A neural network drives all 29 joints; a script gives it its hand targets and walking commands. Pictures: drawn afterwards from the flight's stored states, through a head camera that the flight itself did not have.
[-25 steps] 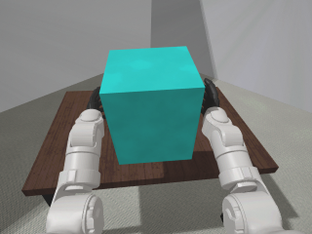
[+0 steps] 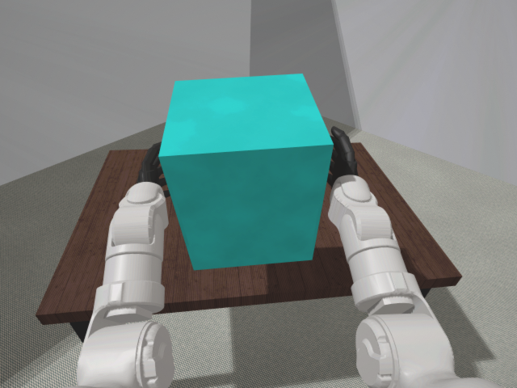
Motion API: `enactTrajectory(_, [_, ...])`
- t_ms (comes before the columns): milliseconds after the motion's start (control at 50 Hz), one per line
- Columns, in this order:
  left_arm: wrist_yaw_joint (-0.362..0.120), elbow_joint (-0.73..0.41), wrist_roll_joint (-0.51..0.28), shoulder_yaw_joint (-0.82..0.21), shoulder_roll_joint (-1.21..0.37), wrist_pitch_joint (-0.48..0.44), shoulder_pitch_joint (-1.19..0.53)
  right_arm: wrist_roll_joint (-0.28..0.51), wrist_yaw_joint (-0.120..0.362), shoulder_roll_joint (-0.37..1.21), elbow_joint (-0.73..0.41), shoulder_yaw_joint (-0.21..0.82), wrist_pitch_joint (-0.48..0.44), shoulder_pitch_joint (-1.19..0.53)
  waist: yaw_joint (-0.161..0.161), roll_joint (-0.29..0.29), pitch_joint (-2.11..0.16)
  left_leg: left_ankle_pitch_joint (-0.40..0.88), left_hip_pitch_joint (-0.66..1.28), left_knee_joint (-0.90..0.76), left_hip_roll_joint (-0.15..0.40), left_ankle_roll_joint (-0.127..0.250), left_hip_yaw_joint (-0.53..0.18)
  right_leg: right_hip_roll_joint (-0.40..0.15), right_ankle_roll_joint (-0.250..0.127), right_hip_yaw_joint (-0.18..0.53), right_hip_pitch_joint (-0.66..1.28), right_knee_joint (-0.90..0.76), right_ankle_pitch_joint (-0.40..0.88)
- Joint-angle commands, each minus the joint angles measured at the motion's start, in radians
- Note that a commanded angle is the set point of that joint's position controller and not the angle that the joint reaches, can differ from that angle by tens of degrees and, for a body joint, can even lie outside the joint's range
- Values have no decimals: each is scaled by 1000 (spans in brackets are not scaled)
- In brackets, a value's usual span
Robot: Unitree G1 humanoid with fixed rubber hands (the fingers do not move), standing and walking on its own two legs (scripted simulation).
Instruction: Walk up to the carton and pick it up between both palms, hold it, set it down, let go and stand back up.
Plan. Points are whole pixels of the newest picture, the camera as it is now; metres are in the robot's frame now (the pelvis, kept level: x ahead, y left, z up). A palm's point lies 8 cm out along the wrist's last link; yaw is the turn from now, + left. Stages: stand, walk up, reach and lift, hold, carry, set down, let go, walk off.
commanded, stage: hold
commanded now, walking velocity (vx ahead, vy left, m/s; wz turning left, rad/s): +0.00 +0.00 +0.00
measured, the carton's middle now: (246, 174) +0.41 +0.04 +0.17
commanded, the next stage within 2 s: set down in 0.50 s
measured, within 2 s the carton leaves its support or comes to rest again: neither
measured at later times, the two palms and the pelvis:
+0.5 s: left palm (159, 187) +0.36 +0.17 +0.18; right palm (350, 180) +0.37 -0.13 +0.19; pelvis +0.01 +0.00 +0.00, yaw +0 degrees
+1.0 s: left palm (156, 198) +0.36 +0.18 +0.15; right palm (341, 178) +0.38 -0.12 +0.19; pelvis +0.00 +0.00 +0.00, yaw +0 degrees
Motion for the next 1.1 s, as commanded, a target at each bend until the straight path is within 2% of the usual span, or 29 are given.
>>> enactTrajectory(0, [-225,-199,-64,-458,-572,-102,-848,82,115,520,-95,308,-46,-760,-178,30,-290,-25,231,-132,-67,24,19,-31,71,-63,125,-187,121])
enactTrajectory(20, [-223,-225,-68,-472,-575,-102,-834,103,110,531,-128,343,-48,-766,-165,34,-319,18,245,-119,-70,21,18,-28,76,-64,149,-179,174])
enactTrajectory(40, [-220,-222,-71,-478,-576,-97,-809,113,104,526,-141,363,-41,-757,-165,25,-308,30,244,-115,-72,20,14,-26,81,-64,151,-177,200])
enactTrajectory(100, [-219,-297,-91,-517,-589,-95,-778,153,85,527,-221,415,-38,-729,-176,33,-381,143,277,-83,-77,7,5,-23,88,-59,219,-150,389])
enactTrajectory(120, [-216,-305,-93,-513,-581,-93,-755,167,78,531,-244,441,-30,-722,-169,25,-393,163,278,-73,-83,9,6,-25,95,-53,244,-142,455])
enactTrajectory(140, [-217,-335,-102,-523,-577,-91,-759,171,68,519,-250,440,-18,-695,-187,31,-400,184,285,-63,-83,3,-1,-26,98,-49,253,-132,509])
enactTrajectory(160, [-217,-368,-108,-538,-586,-91,-755,185,60,527,-283,463,-16,-683,-191,27,-431,223,300,-52,-86,0,0,-24,101,-48,278,-125,565])
enactTrajectory(180, [-214,-381,-111,-543,-579,-89,-733,200,55,530,-310,487,-11,-676,-178,26,-449,236,296,-44,-90,0,-2,-21,100,-46,287,-120,592])
enactTrajectory(200, [-213,-380,-122,-554,-587,-84,-724,207,49,519,-323,493,-2,-671,-190,22,-442,241,295,-41,-91,-2,-8,-22,102,-43,287,-117,619])
enactTrajectory(260, [-209,-441,-141,-578,-596,-78,-711,241,35,534,-398,531,14,-661,-193,29,-486,280,305,-24,-95,-7,-14,-22,104,-36,307,-106,691])
enactTrajectory(280, [-204,-468,-137,-579,-591,-76,-713,258,32,536,-406,549,20,-655,-182,42,-487,287,299,-23,-94,-8,-17,-22,101,-32,313,-102,698])
enactTrajectory(340, [-195,-481,-147,-593,-619,-65,-717,282,32,529,-455,561,30,-703,-175,47,-492,275,302,-22,-92,-9,-21,-18,99,-29,287,-108,652])
enactTrajectory(380, [-193,-452,-142,-580,-618,-59,-727,271,34,519,-434,541,41,-709,-174,48,-454,229,293,-35,-89,-9,-23,-19,95,-29,254,-125,571])
enactTrajectory(420, [-194,-436,-133,-556,-612,-57,-739,269,40,527,-418,544,45,-729,-150,38,-416,177,278,-55,-85,-2,-17,-20,95,-28,220,-143,483])
enactTrajectory(480, [-186,-400,-131,-544,-610,-57,-792,252,55,538,-374,524,49,-765,-138,38,-382,88,259,-82,-75,8,-17,-21,84,-30,164,-165,317])
enactTrajectory(500, [-197,-356,-130,-518,-646,-34,-804,277,62,597,-363,566,41,-842,-64,-6,-372,51,259,-84,-78,46,19,-12,85,-18,173,-158,245])
enactTrajectory(540, [-206,-271,-116,-478,-627,-49,-844,229,74,587,-306,504,19,-883,-67,6,-311,-36,233,-106,-71,52,21,-27,83,-20,100,-176,119])
enactTrajectory(580, [-205,-253,-104,-464,-631,-79,-901,191,96,595,-258,455,-22,-921,-52,33,-291,-81,228,-116,-60,44,26,-30,75,-29,42,-185,6])
enactTrajectory(640, [-213,-170,-69,-406,-614,-121,-927,88,132,582,-196,344,-96,-945,-60,28,-306,-159,232,-129,-50,40,36,-34,58,-50,-6,-198,-158])
enactTrajectory(700, [-241,-45,41,-271,-534,-147,-885,-29,169,492,-68,166,-153,-871,-45,11,-239,-221,226,-146,-50,55,50,-38,33,-69,-8,-204,-259])
enactTrajectory(720, [-250,-35,65,-264,-522,-153,-869,-51,179,467,-11,134,-160,-825,-52,20,-207,-255,207,-167,-46,55,50,-33,32,-91,21,-193,-250])
enactTrajectory(780, [-273,19,137,-217,-477,-166,-783,-120,206,406,86,82,-187,-726,-26,35,-139,-296,161,-214,-32,68,57,-28,46,-116,104,-179,-213])
enactTrajectory(840, [-282,6,136,-227,-470,-188,-775,-167,218,412,110,57,-229,-684,-33,26,-113,-275,154,-228,-36,60,83,-30,51,-133,131,-185,-198])
enactTrajectory(860, [-278,-18,129,-240,-484,-198,-777,-169,221,414,106,61,-247,-673,-39,40,-121,-264,179,-221,-30,49,85,-32,51,-142,119,-183,-191])
enactTrajectory(920, [-260,-50,96,-273,-495,-237,-783,-175,224,445,94,95,-298,-684,-33,30,-146,-196,225,-202,-33,37,98,-42,53,-145,85,-195,-175])
enactTrajectory(940, [-250,-44,94,-272,-490,-249,-770,-175,228,454,75,120,-311,-696,-12,31,-176,-185,241,-197,-32,38,101,-41,52,-145,79,-194,-167])
enactTrajectory(960, [-243,-46,94,-277,-491,-259,-751,-179,228,467,56,136,-329,-701,-6,21,-203,-160,245,-191,-36,38,105,-41,55,-144,93,-190,-145])
enactTrajectory(1020, [-227,-62,90,-297,-491,-294,-709,-174,221,479,55,186,-359,-660,13,25,-254,-73,273,-171,-40,39,109,-41,66,-141,115,-177,-52])
enactTrajectory(1080, [-217,-95,107,-307,-491,-311,-623,-152,208,483,54,245,-378,-589,25,15,-304,86,313,-136,-43,34,113,-37,81,-139,175,-153,128])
